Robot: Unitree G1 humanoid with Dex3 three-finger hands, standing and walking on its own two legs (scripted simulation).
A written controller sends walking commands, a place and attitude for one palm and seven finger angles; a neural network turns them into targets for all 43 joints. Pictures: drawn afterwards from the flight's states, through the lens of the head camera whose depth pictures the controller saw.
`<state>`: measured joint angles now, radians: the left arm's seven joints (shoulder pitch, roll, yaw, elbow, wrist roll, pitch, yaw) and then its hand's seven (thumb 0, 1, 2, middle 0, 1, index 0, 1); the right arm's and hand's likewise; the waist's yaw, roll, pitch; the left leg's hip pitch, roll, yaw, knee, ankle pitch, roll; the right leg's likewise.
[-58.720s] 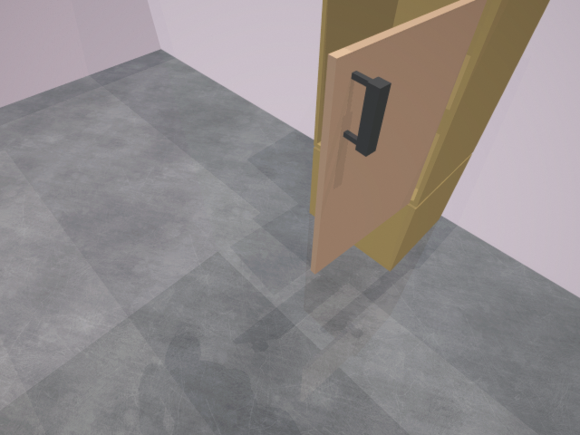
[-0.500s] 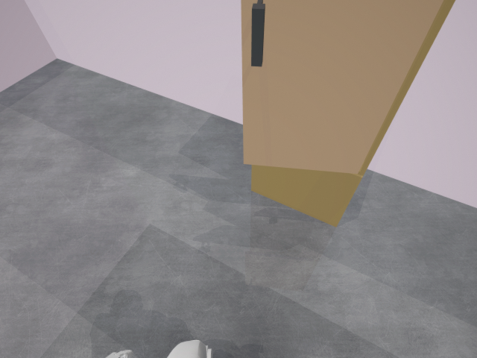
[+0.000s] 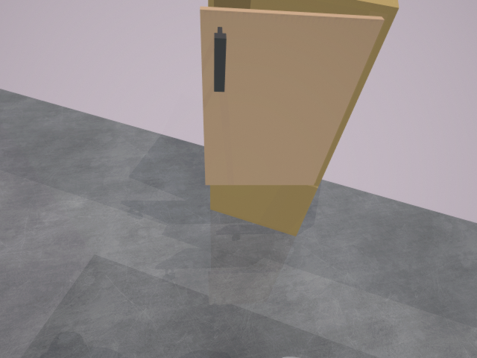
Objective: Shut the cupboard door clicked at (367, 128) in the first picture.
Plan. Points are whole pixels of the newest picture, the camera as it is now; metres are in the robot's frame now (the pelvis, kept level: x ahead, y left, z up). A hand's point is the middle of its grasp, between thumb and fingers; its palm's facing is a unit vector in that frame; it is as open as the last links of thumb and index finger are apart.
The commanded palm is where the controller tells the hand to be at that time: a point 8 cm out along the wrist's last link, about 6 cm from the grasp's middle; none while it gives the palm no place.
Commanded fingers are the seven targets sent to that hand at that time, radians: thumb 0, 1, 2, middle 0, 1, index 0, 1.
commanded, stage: take the last steps up to it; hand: left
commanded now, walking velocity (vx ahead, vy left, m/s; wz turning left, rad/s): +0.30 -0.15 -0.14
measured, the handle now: (219, 59) +0.71 +0.07 +0.14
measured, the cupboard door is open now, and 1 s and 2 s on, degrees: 21 21 21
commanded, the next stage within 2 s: come to a stop and stand still in 0.62 s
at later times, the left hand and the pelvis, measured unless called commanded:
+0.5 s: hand out of the picture +0.16 +0.09 -0.18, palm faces +0.04 -0.98 -0.20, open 7.2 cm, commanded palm none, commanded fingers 0.00 0.90 0.90 -0.20 -0.30 -0.20 -0.30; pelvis +0.13 -0.10 -0.01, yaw +1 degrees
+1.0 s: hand (220, 287) +0.30 +0.04 -0.19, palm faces +0.04 -0.97 -0.22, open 7.3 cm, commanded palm none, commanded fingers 0.00 0.90 0.90 -0.20 -0.30 -0.20 -0.30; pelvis +0.26 -0.14 -0.02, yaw +2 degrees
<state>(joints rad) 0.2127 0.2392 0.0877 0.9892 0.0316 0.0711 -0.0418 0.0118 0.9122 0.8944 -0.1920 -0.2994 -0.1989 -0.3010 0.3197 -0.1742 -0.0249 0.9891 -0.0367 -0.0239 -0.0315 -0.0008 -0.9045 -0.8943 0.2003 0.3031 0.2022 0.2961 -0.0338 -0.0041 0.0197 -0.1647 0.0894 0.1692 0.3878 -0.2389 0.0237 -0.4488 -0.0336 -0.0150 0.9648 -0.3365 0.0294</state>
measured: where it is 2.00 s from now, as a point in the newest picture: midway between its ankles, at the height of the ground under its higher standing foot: outside the picture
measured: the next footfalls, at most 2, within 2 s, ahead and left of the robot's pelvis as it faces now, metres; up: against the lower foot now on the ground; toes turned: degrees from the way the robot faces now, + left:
right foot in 0.24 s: +0.13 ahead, -0.19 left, +0.00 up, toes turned -7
left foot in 0.58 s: +0.26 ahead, -0.01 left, +0.00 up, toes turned +8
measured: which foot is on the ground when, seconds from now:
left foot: down 0.00-0.22, up 0.24-0.56, down 0.58-0.92, up 0.94-1.00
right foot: up 0.00-0.22, down 0.24-0.60, up 0.62-0.88, down 0.90-1.00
